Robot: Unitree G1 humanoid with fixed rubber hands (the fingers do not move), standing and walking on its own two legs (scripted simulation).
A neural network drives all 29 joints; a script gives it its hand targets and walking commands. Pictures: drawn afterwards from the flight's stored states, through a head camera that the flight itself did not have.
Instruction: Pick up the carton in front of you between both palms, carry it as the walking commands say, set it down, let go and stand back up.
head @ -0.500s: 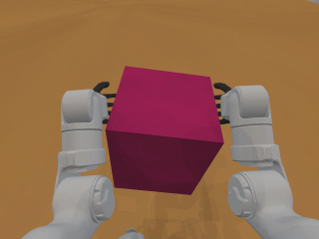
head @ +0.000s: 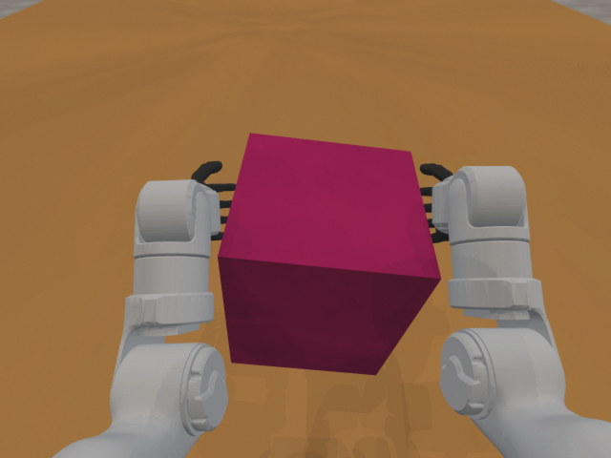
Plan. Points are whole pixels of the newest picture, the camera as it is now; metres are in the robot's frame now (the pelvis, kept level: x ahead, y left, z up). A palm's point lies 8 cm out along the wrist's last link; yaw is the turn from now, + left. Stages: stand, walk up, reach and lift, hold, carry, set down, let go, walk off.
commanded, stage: carry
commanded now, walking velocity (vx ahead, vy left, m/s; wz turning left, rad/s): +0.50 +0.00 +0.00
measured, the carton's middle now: (316, 261) +0.37 +0.01 +0.11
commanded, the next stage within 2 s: none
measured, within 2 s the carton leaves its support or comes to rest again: neither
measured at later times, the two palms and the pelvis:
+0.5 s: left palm (217, 168) +0.62 +0.20 +0.10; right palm (375, 172) +0.60 -0.10 +0.10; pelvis +0.27 +0.06 +0.02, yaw -2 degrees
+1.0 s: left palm (236, 114) +0.81 +0.19 +0.12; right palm (368, 115) +0.81 -0.11 +0.11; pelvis +0.54 +0.04 +0.02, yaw +1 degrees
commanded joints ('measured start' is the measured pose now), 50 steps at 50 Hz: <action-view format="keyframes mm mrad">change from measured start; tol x16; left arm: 1 -714 -1093 -432 -28 -492 27 -268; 20 -441 -1268 -588 -148 -481 -87 -282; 36 322 -1140 -827 -469 -370 -87 -301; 50 267 -1141 -841 -492 -439 -104 -348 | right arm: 1 -762 1114 423 -57 452 -55 261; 17 -490 1229 480 -69 426 -181 287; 22 -451 1281 580 -341 436 -197 282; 36 190 1122 844 -608 400 -173 335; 50 197 1173 847 -587 398 -175 336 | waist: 1 21 -71 -318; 13 -10 -193 -257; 18 -69 296 -425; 21 -67 68 -390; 33 -65 146 -275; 38 -8 -286 -362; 50 -34 -121 -226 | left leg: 1 -439 39 -59 200 -12 14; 12 -51 8 111 -502 377 -32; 15 331 -2 158 -615 398 0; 18 801 399 -570 -699 398 214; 34 548 169 108 -555 923 31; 35 430 150 137 -456 878 -6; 38 -158 -15 92 43 -59 -94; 39 -190 17 16 83 -120 -75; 50 295 84 125 -624 491 -70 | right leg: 1 604 -334 544 -212 183 -187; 13 475 -204 89 -261 313 -26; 15 358 -151 -11 -30 409 33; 18 -284 21 50 523 -278 103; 20 -351 -59 108 605 -246 78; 32 -40 -14 -69 -136 148 89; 35 330 2 -121 -258 323 60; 38 786 -417 429 -214 862 -196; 50 230 -204 -7 -230 193 19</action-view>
